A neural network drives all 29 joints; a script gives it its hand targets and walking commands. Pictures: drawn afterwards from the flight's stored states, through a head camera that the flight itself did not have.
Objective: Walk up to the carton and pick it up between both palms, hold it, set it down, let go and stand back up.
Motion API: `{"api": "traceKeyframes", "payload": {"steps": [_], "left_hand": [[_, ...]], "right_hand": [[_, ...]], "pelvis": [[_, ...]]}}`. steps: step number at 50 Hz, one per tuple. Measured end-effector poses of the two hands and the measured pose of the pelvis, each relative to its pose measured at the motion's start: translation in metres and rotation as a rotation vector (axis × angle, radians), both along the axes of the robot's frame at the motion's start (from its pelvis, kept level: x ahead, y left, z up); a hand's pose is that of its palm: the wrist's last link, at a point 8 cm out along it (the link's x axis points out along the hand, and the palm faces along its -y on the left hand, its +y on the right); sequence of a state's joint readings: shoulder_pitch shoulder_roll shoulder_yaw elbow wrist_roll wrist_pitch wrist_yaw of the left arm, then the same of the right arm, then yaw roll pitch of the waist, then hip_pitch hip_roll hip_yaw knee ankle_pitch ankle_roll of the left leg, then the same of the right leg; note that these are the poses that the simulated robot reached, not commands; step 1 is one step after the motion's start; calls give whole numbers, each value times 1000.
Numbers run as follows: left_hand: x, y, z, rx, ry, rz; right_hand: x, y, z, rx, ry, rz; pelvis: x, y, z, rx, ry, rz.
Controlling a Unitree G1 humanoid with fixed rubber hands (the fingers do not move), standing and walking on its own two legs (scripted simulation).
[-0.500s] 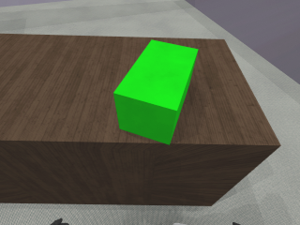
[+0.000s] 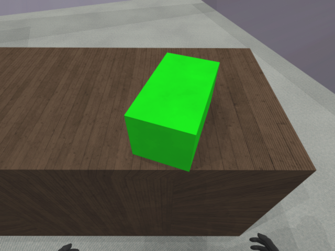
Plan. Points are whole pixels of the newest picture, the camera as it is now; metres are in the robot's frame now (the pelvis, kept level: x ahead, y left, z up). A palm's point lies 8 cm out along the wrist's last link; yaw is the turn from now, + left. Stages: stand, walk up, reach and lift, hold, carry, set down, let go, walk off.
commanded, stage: walk up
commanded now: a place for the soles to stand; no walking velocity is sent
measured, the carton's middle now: (177, 107) +0.49 -0.02 +0.06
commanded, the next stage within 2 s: reach and lift in 1.32 s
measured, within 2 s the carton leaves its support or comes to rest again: neither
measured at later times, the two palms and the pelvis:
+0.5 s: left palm out of the picture +0.10 +0.24 -0.10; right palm out of the picture +0.08 -0.31 -0.10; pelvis +0.02 -0.03 +0.00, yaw -2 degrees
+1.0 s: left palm out of the picture +0.15 +0.23 -0.10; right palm out of the picture +0.08 -0.30 -0.10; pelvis +0.03 -0.03 +0.00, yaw -4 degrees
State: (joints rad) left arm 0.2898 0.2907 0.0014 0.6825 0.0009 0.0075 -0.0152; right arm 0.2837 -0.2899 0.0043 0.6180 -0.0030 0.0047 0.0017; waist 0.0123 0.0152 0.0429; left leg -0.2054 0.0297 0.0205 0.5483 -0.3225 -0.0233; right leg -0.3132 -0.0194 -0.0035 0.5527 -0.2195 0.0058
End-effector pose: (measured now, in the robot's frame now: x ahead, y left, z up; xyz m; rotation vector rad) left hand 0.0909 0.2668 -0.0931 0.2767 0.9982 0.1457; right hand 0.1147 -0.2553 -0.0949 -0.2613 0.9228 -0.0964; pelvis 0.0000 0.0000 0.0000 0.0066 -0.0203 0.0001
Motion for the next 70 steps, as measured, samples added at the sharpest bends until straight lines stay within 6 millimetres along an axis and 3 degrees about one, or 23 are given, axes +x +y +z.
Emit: {"api": "traceKeyframes", "payload": {"steps": [9,19,26,31,41,52,58,66,70], "left_hand": [[12,-12,0,-15,-24,-26],[11,-19,-5,-18,0,-39],[10,-31,-5,-15,34,-25],[15,-35,-6,-15,62,-25],[44,-39,-6,-22,8,-56],[59,-38,-7,-27,-4,-96],[61,-40,-5,-23,-16,-96],[55,-38,-7,-30,13,-91],[62,-38,-11,-8,53,-73]], "right_hand": [[-20,-12,-2,-12,38,-29],[-43,-31,-4,-52,81,-61],[-33,-51,-6,-59,92,-68],[-25,-48,-7,-51,87,-67],[-23,-53,-8,-66,87,-90],[-42,-51,-4,-83,106,-118],[-49,-60,-5,-88,119,-135],[-56,-46,-5,-69,114,-137],[-54,-54,-13,-70,106,-123]], "pelvis": [[-2,-6,0,5,-1,-9],[5,-15,-2,12,-2,-25],[16,-29,-2,3,9,-29],[22,-30,-2,4,18,-34],[28,-31,-5,-1,8,-46],[26,-27,-5,3,2,-65],[24,-30,-6,-1,-1,-70],[23,-25,-3,8,3,-82],[18,-26,-7,7,14,-76]]}}
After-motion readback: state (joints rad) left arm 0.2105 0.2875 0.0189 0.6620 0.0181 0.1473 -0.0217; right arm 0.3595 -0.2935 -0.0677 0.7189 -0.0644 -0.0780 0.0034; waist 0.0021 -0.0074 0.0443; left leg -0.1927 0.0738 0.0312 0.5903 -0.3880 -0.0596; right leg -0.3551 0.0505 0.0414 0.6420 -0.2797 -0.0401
